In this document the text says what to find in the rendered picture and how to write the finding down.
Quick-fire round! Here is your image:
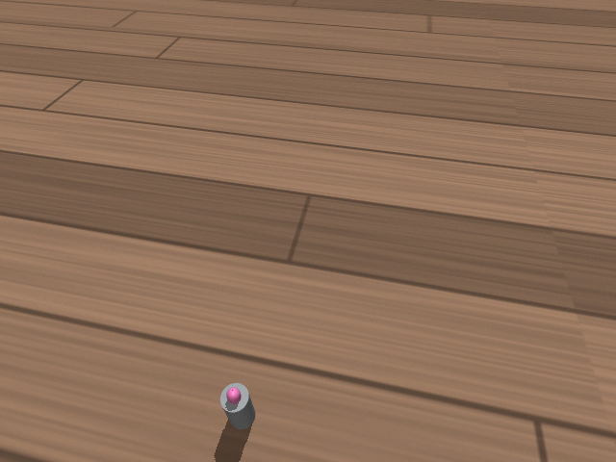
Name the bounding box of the bottle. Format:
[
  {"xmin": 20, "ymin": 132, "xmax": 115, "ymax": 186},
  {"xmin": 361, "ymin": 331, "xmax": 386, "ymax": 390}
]
[{"xmin": 220, "ymin": 383, "xmax": 255, "ymax": 429}]

